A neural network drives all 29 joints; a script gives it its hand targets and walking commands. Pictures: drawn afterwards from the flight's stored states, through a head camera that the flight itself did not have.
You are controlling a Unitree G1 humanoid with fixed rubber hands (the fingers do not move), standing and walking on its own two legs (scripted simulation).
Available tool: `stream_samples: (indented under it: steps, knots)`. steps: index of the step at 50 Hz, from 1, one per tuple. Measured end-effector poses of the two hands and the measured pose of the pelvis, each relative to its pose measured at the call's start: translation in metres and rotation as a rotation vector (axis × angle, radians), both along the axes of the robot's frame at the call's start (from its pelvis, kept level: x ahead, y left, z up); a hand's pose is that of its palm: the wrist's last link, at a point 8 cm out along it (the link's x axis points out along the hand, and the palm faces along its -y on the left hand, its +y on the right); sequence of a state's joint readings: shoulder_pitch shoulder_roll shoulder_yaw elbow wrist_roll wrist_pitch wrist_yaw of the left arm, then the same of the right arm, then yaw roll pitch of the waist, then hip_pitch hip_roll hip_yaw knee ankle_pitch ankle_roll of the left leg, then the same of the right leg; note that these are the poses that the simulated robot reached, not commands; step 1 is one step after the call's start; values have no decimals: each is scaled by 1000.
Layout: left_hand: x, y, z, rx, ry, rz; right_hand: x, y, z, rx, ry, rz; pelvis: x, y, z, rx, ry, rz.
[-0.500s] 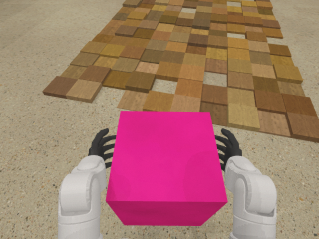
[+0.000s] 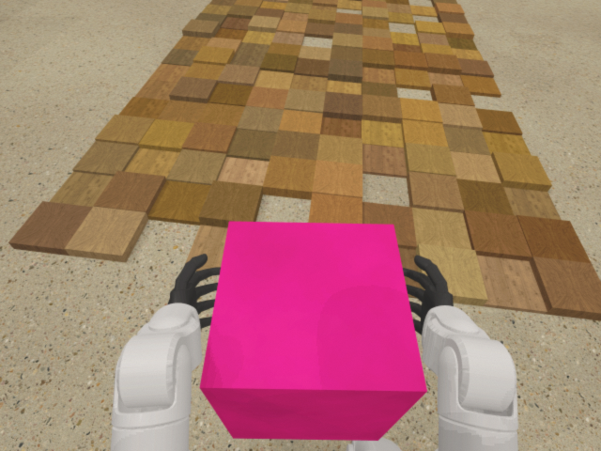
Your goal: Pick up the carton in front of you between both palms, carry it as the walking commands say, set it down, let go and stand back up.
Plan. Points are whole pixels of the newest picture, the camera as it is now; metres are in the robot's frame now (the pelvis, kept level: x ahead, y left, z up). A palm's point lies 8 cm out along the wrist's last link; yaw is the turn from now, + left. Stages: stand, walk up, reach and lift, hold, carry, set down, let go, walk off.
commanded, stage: carry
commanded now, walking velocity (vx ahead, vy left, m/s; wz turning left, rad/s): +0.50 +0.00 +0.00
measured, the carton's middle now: (308, 338) +0.27 -0.01 +0.00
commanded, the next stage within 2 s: none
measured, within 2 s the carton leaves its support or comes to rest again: neither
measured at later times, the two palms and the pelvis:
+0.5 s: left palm (225, 96) +0.63 +0.13 +0.14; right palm (394, 97) +0.66 -0.17 +0.14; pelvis +0.33 -0.04 +0.00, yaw +3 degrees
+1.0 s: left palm (231, 27) +1.05 +0.17 +0.10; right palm (348, 31) +1.04 -0.13 +0.10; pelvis +0.65 +0.03 -0.01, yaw +2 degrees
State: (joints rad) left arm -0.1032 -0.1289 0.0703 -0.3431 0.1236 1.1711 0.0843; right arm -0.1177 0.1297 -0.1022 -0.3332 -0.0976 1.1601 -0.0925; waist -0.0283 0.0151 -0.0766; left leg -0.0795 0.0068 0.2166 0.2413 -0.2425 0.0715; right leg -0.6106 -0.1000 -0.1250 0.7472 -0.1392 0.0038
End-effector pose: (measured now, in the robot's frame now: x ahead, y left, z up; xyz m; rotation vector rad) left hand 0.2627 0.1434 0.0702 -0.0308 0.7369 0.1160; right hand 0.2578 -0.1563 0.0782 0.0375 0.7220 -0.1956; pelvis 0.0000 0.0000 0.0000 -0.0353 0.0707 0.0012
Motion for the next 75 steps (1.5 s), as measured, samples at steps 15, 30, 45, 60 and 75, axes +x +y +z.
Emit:
stream_samples:
  steps: [15,30,45,60,75]
  knots:
    - [214,-15,12,1,-68,139,246,-14,1,67,-67,86,209,-42,-22,27,-12,71]
    - [466,-3,79,60,-147,59,489,-3,70,-4,-150,103,396,-20,-12,41,7,33]
    - [718,25,20,-4,45,-3,711,25,16,-15,45,3,582,29,-17,15,35,13]
    - [917,35,52,24,-106,98,946,35,47,39,-106,82,805,13,-10,-11,32,49]
    - [1106,117,126,-1,-155,188,1156,119,123,-1,-158,181,1010,49,23,52,24,65]
